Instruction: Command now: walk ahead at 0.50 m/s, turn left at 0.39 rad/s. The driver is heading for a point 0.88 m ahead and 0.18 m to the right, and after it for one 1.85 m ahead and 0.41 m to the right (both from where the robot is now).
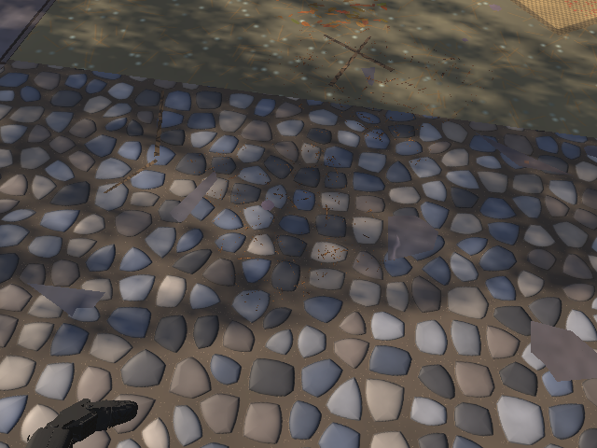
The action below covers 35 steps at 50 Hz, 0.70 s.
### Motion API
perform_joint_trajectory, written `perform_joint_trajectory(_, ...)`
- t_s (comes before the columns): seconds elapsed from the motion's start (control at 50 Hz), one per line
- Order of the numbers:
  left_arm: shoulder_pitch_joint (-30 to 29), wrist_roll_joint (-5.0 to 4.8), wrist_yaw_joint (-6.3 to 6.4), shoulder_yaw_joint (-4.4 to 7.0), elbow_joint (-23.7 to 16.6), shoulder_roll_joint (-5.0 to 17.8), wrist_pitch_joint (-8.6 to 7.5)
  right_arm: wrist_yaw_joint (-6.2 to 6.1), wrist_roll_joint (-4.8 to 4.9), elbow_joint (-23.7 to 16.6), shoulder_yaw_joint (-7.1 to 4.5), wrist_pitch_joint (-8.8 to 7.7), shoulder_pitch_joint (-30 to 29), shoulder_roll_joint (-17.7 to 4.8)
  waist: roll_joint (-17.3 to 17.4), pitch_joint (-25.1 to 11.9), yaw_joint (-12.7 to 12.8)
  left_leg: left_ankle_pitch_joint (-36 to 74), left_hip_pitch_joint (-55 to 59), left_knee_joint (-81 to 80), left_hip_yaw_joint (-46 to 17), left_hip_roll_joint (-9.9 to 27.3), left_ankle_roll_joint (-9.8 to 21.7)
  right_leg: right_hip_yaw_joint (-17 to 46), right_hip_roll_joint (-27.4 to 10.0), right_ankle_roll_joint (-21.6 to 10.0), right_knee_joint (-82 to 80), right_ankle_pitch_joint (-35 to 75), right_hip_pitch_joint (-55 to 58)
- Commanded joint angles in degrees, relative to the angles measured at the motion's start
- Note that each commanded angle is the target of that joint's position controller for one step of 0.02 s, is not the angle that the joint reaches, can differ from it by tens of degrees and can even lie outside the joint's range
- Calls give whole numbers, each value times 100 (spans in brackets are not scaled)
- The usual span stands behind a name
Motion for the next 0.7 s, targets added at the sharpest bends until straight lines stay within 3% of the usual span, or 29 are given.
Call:
perform_joint_trajectory(0.02, -338, -18, -56, 190, -424, 640, -157, -43, -6, -156, -226, -29, 189, -815, 933, -93, 85, 1246, -90, -236, -1115, 1558, 716, -112, 80, -209, -216, -210, 581)
perform_joint_trajectory(0.06, 188, 0, -37, 278, -287, 759, -196, -31, -27, -145, -215, 15, 91, -780, 1055, -215, 393, 2081, 58, 276, -1110, 1481, 574, -341, 197, -460, -471, -597, 1225)
perform_joint_trajectory(0.08, 788, 50, -9, 369, -151, 939, -223, -13, -57, -178, -144, 20, 76, -595, 938, -680, 679, 2526, -78, 1131, -870, 1165, 410, -243, 28, -681, -466, -552, 2176)
perform_joint_trajectory(0.1, 1643, 119, 15, 443, -74, 1271, -226, -19, -154, -279, -26, 16, 283, -338, 188, -1580, 917, 1452, -948, 2792, -482, 745, 172, 874, -932, -1118, -259, -589, 3764)
perform_joint_trajectory(0.12, 2168, 76, -42, 568, 234, 1644, -143, -3, 50, -281, 73, -57, 1142, -8, -1727, -2081, 615, -1447, -3034, 4657, 44, -65, -268, 3640, -2003, -2088, -1041, -2131, 5369)
perform_joint_trajectory(0.14, 2161, -108, -78, 435, 223, 1069, -133, -25, 126, -188, -14, -83, 806, -594, -931, -1604, 857, -1466, -3796, 5250, -307, 252, -269, 4125, -1994, -1968, -1497, -3642, 5162)
perform_joint_trajectory(0.16, 1830, -94, -51, 344, 168, 778, -106, -26, 110, -322, -87, -92, 6, -860, -399, -836, 975, -940, -3995, 5297, -183, 484, -229, 3229, -1769, -1702, -1560, -3481, 4460)
perform_joint_trajectory(0.18, 1521, -8, -37, 288, 117, 698, -71, -35, 16, -428, -66, -101, -397, -801, -22, -475, 869, -546, -3840, 5105, 52, 714, -225, 2534, -1519, -1579, -1611, -2786, 3769)
perform_joint_trajectory(0.2, 1348, 30, -25, 245, 131, 586, -48, -14, -73, -495, -66, -133, -589, -716, 7, -216, 753, -254, -3724, 4730, 130, 897, -237, 2082, -1307, -1579, -1718, -2181, 3277)
perform_joint_trajectory(0.22, 1283, 79, -3, 202, 141, 503, -55, 18, -81, -494, -62, -145, -534, -615, -157, -211, 607, -50, -3415, 4456, 177, 1055, -240, 1726, -1120, -1518, -1822, -1713, 2992)
perform_joint_trajectory(0.24, 1295, 68, 6, 187, 172, 456, -64, 38, -62, -462, -43, -144, -449, -509, -281, -247, 551, 20, -3248, 4245, 258, 1099, -265, 1488, -1001, -1520, -1917, -1389, 2883)
perform_joint_trajectory(0.32, 1520, -48, 59, 253, 354, 754, -71, 61, -107, -617, 75, -142, -850, -217, -170, -139, 606, 455, -3380, 3109, 531, 1207, -440, 852, -1009, -1682, -2199, -355, 2756)
perform_joint_trajectory(0.38, 1684, -86, 85, 264, 467, 866, -7, 114, -89, -717, 137, -193, -1377, -105, -140, -65, 786, 1440, -3146, 2013, 684, 1131, -474, 348, -821, -1520, -2256, -81, 2732)
perform_joint_trajectory(0.44, 2085, -144, 98, 250, 648, 883, 71, 181, -49, -863, 145, -257, -1943, -99, -103, 63, 975, 1982, -2736, 1259, 788, 905, -518, 305, -782, -1446, -2132, 1, 2680)
perform_joint_trajectory(0.5, 2270, -172, 140, 272, 748, 957, 176, 263, -19, -980, 96, -332, -2221, -226, -155, 120, 937, 1816, -2562, 799, 684, 787, -433, 587, -987, -1353, -1827, -22, 3018)
perform_joint_trajectory(0.54, 2218, -167, 177, 316, 765, 1066, 233, 268, -21, -925, 21, -373, -1969, -402, -246, 5, 691, 1514, -2030, 562, 684, 715, -311, 730, -1076, -1233, -1481, 264, 3135)
perform_joint_trajectory(0.56, 2118, -166, 188, 312, 746, 1071, 245, 237, -39, -790, -64, -386, -1490, -549, -222, -253, 382, 1493, -1254, 347, 778, 636, -180, 606, -919, -1112, -976, 856, 3019)
perform_joint_trajectory(0.58, 2091, -114, 182, 254, 700, 916, 232, 177, -94, -601, -191, -386, -727, -811, -140, -814, 8, 1555, 15, 426, 682, 825, 10, 405, -600, -934, -8, 936, 2576)
perform_joint_trajectory(0.6, 2023, 54, 180, 104, 476, 490, 206, 97, -202, -495, -306, -353, 308, -1254, 593, -1796, -383, 1611, 1701, 686, -493, 2025, 374, 102, -133, -693, 1809, -684, 1458)
perform_joint_trajectory(0.62, 2835, -104, 172, -20, 407, 42, 123, 144, -209, -380, -328, -274, 424, -1430, 2207, -2503, 25, 301, 2950, 59, -2796, 3117, 1109, -69, 461, -450, 3440, -3751, -324)
perform_joint_trajectory(0.64, 2523, -232, 180, 137, 494, 675, 114, 150, -159, -415, -196, -258, 303, -851, 1494, -1931, -140, -519, 2452, -306, -2846, 2897, 940, 319, 159, -440, 4057, -3619, -836)
perform_joint_trajectory(0.66, 2030, -278, 176, 222, 362, 870, 123, 137, -113, -390, -117, -265, -1, -626, 1173, -1157, -115, -389, 1760, -429, -1966, 2712, 754, 222, -37, -451, 4123, -3076, -1050)
perform_joint_trajectory(0.68, 1824, -231, 191, 221, 334, 784, 148, 150, -130, -373, -71, -280, -348, -517, 836, -774, 63, 191, 1065, -602, -1383, 2476, 678, 118, -239, -408, 3999, -2639, -850)
perform_joint_trajectory(0.7, 1739, -164, 186, 245, 311, 713, 188, 168, -154, -336, -42, -299, -600, -374, 822, -486, 217, 614, 551, -797, -916, 2289, 666, 115, -374, -374, 3777, -2353, -697)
